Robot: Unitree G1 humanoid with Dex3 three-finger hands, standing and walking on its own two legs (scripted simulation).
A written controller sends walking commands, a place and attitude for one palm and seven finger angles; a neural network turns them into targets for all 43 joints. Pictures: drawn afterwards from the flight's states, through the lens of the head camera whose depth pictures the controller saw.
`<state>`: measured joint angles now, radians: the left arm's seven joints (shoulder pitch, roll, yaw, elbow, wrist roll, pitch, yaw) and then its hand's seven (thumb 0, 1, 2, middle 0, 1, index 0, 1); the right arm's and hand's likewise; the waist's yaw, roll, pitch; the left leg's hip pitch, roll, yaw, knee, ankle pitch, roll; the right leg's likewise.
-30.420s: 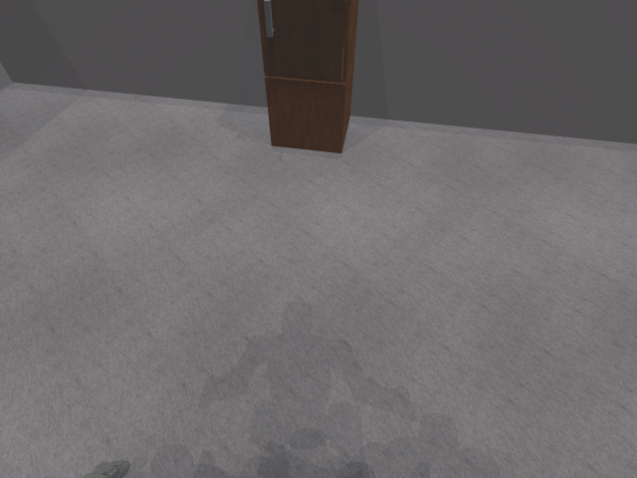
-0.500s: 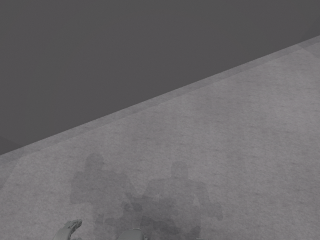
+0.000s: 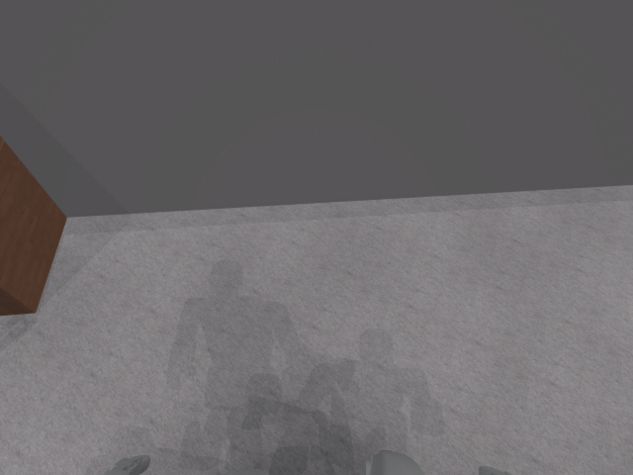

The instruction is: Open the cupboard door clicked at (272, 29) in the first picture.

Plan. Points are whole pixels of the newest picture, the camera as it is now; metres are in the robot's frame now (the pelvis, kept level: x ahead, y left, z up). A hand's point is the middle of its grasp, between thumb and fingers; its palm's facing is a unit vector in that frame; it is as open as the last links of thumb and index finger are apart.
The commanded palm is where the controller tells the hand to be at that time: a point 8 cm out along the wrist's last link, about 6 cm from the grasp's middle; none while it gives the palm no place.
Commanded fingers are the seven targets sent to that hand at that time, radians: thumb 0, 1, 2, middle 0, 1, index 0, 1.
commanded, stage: turn to face it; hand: left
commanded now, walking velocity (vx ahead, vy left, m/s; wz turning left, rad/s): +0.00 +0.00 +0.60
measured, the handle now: out of the picture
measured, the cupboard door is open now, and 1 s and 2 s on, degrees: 51 51 51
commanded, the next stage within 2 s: take the last steps up to it in 1.62 s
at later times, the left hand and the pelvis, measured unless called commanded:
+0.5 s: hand out of the picture +0.01 +0.19 -0.19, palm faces +0.33 -0.92 -0.22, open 7.4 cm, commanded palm none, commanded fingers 0.00 0.90 0.90 -0.20 -0.30 -0.20 -0.30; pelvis +0.01 -0.02 -0.01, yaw +19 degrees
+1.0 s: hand out of the picture -0.01 +0.15 -0.15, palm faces +0.58 -0.77 -0.26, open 7.4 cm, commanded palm none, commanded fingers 0.00 0.90 0.90 -0.20 -0.30 -0.20 -0.30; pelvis +0.04 -0.06 +0.01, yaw +37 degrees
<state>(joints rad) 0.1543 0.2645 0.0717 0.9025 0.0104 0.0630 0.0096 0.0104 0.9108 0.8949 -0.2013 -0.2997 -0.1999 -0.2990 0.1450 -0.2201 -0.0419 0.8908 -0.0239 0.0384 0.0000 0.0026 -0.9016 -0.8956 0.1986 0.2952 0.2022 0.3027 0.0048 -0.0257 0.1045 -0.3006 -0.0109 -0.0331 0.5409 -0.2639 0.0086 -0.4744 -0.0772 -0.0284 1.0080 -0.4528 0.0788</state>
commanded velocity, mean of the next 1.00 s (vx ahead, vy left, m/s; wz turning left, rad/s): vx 0.00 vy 0.00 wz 0.60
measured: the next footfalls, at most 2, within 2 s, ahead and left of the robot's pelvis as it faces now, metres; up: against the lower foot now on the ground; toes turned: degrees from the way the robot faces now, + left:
right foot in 0.14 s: +0.06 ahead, -0.15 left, +0.00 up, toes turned +3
left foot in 0.46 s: +0.02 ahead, +0.10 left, +0.00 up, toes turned +21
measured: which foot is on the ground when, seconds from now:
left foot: down 0.00-0.14, up 0.16-0.44, down 0.46-0.78, up 0.80-1.00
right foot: up 0.00-0.12, down 0.14-0.44, up 0.46-0.76, down 0.78-1.00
